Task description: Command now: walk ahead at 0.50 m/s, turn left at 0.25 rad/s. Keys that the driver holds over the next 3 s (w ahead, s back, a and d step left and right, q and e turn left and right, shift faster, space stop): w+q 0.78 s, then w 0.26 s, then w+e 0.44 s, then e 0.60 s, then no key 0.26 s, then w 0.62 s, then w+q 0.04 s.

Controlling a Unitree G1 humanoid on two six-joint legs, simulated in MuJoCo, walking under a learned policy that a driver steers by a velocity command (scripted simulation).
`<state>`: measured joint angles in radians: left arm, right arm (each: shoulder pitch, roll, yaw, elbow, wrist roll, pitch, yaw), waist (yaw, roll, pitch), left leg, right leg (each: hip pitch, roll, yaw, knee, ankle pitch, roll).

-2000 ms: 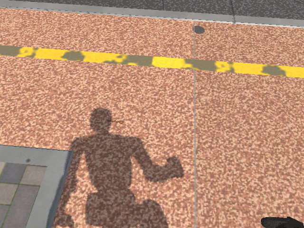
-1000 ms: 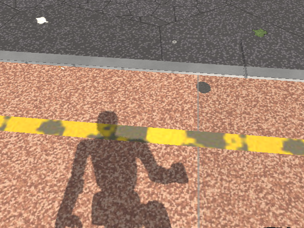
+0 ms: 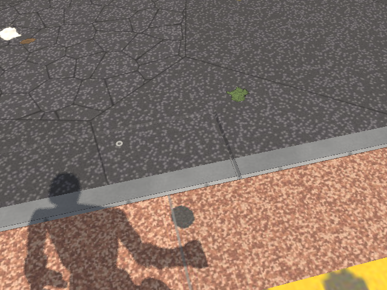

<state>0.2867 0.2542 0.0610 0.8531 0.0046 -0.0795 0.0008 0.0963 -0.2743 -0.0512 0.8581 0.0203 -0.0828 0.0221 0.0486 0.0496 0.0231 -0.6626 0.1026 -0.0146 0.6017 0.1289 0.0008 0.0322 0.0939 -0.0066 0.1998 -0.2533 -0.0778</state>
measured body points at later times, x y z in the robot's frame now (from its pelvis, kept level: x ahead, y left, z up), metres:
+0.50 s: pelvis +0.30 +0.06 +0.00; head +0.34 +0.08 +0.45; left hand +0.45 +0.35 -0.09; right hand +0.43 -0.21 -0.11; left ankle +0.23 +0.13 -0.74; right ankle +0.53 -0.07 -0.70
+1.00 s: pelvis +0.57 +0.12 +0.00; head +0.60 +0.13 +0.45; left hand +0.42 +0.36 -0.13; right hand +0.88 +0.03 -0.09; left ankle +0.63 +0.34 -0.70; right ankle +0.54 -0.03 -0.74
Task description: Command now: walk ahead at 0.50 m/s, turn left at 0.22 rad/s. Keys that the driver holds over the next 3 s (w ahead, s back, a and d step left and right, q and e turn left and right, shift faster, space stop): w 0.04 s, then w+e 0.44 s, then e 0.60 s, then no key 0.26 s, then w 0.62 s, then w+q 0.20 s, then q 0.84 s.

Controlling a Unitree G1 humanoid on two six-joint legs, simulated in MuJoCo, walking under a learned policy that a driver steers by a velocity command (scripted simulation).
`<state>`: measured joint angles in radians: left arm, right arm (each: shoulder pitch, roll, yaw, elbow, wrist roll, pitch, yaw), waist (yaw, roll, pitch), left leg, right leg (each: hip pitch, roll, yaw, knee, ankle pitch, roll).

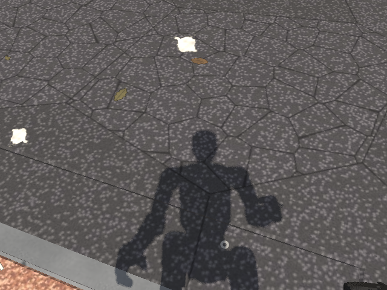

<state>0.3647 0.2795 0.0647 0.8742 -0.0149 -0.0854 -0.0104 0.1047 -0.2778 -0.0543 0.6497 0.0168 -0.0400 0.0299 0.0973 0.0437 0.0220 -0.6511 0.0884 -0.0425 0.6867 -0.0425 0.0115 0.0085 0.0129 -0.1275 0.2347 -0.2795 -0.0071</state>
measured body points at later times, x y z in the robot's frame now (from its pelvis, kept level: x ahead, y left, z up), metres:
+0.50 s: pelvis +0.27 +0.03 +0.00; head +0.29 +0.02 +0.45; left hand +0.48 +0.26 -0.11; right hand +0.27 -0.26 -0.12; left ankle +0.20 +0.14 -0.74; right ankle +0.42 -0.15 -0.69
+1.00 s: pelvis +0.45 -0.03 +0.00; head +0.48 -0.07 +0.44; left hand +0.70 +0.16 -0.09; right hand +0.47 -0.36 -0.11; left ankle +0.59 +0.10 -0.70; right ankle +0.46 -0.13 -0.74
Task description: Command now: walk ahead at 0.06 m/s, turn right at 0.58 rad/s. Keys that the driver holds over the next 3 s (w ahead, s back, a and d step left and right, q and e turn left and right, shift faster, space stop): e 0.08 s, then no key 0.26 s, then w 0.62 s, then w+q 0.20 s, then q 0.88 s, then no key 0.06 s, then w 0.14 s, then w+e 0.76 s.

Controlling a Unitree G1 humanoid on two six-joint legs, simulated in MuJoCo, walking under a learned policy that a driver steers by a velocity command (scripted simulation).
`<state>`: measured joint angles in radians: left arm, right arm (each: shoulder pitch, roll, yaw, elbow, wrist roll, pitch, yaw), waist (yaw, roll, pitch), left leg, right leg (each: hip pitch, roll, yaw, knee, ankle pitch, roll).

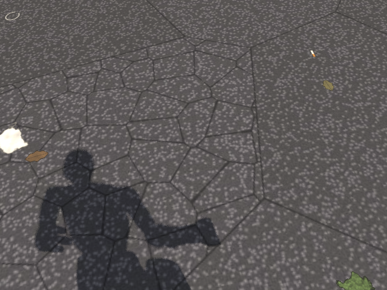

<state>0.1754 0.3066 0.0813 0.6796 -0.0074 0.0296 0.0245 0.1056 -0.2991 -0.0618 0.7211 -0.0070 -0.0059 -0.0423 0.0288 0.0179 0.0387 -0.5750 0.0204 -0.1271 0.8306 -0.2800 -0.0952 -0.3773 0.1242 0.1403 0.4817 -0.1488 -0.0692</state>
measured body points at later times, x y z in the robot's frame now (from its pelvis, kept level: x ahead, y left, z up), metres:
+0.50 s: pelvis +0.05 +0.02 +0.00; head +0.06 +0.02 +0.45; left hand +0.22 +0.26 -0.11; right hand +0.12 -0.26 -0.12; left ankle +0.07 +0.16 -0.73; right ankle +0.00 -0.09 -0.74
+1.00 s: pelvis +0.23 +0.06 +0.01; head +0.25 +0.07 +0.46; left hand +0.38 +0.32 -0.11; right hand +0.27 -0.22 -0.10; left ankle +0.24 +0.14 -0.74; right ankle +0.19 -0.10 -0.65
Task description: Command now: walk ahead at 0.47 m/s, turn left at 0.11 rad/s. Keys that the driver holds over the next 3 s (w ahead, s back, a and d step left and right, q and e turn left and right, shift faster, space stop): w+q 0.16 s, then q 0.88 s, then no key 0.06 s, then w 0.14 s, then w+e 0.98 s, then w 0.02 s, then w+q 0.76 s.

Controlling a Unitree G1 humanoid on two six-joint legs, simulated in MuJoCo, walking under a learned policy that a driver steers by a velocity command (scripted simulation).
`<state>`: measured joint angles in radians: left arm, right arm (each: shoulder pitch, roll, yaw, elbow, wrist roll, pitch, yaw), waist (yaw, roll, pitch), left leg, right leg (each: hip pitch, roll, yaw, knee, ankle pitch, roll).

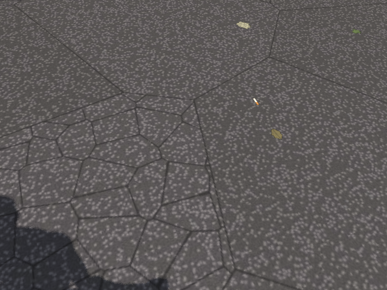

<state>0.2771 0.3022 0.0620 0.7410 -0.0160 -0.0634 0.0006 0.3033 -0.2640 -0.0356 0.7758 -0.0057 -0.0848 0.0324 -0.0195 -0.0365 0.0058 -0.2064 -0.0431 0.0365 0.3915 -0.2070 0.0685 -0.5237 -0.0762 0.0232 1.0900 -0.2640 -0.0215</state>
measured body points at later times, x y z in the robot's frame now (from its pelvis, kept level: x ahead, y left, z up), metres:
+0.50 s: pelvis +0.22 -0.04 -0.01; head +0.26 -0.04 +0.44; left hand +0.34 +0.25 -0.10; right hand +0.37 -0.32 -0.12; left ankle +0.17 +0.09 -0.67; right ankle +0.32 -0.14 -0.74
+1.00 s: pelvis +0.26 +0.01 +0.00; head +0.28 +0.06 +0.45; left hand +0.25 +0.35 -0.12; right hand +0.54 -0.15 -0.07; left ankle +0.24 +0.10 -0.74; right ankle +0.35 -0.12 -0.68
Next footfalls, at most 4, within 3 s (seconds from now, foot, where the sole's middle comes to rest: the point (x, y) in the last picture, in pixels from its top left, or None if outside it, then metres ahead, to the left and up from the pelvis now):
0.30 right None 0.36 -0.13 -0.78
0.74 left None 0.28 0.12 -0.78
1.20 right None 0.38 -0.08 -0.78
1.58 left None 0.37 0.24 -0.78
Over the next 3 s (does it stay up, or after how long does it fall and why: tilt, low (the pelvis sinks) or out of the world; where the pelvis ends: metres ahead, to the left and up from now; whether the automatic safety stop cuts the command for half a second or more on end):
stays up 1.12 0.30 -0.01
